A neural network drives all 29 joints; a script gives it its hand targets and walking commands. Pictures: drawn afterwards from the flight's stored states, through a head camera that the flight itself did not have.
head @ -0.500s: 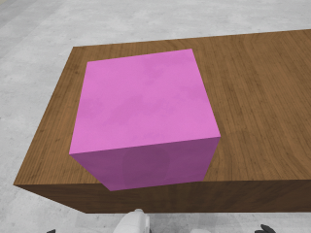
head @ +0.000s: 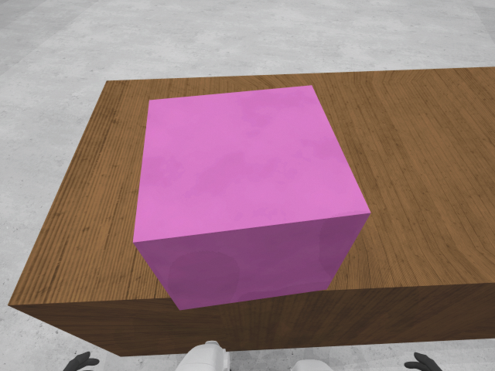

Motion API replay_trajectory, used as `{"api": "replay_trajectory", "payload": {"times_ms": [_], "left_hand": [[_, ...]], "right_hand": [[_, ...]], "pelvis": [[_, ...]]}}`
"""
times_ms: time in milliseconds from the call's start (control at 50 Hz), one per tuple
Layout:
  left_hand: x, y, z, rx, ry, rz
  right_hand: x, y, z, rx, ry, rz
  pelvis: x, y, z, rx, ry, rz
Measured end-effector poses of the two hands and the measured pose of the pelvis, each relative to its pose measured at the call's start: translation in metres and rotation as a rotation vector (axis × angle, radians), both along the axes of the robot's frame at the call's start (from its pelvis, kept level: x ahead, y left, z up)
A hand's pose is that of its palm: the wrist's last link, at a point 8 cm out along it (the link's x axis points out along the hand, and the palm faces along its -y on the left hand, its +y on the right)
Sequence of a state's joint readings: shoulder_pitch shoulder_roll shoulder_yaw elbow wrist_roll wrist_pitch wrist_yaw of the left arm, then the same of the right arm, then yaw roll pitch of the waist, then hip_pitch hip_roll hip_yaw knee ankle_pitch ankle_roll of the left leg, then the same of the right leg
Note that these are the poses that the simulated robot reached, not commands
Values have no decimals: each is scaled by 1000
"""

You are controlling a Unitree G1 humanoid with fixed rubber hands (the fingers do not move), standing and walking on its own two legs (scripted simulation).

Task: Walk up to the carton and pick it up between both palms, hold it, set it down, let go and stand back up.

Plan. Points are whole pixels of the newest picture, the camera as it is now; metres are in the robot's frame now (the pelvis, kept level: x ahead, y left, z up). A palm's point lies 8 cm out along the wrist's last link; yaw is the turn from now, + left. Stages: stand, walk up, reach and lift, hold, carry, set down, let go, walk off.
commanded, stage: walk up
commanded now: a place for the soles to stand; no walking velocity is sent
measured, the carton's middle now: (243, 201) +0.39 +0.02 +0.02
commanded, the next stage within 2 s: none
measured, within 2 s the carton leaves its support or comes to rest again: neither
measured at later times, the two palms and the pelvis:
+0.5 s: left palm out of the picture +0.09 +0.29 -0.07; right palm out of the picture +0.08 -0.31 -0.11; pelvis +0.00 -0.01 +0.00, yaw +0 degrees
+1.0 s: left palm out of the picture +0.08 +0.30 -0.07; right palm out of the picture +0.08 -0.30 -0.11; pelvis -0.01 +0.00 +0.00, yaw +0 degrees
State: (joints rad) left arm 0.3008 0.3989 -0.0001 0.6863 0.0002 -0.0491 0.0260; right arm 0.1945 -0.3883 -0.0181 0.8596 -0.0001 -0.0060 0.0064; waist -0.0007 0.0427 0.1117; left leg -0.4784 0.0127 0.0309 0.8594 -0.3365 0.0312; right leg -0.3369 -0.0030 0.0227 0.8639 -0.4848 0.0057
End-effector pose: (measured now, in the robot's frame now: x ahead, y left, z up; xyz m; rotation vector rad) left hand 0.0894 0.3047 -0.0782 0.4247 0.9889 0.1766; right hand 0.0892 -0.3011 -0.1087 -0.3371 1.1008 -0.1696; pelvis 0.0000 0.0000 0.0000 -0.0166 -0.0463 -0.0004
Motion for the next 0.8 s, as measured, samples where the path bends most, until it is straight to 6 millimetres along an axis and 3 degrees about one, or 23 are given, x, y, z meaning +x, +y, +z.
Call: {"api": "replay_trajectory", "payload": {"times_ms": [240,800], "left_hand": [[-10,-1,4,10,-11,-1],[-4,-11,10,24,-6,-1]], "right_hand": [[-10,-2,1,13,-17,2],[-5,-10,-3,31,-11,1]], "pelvis": [[-11,-3,1,5,-16,2],[-6,-13,2,20,-8,2]]}}
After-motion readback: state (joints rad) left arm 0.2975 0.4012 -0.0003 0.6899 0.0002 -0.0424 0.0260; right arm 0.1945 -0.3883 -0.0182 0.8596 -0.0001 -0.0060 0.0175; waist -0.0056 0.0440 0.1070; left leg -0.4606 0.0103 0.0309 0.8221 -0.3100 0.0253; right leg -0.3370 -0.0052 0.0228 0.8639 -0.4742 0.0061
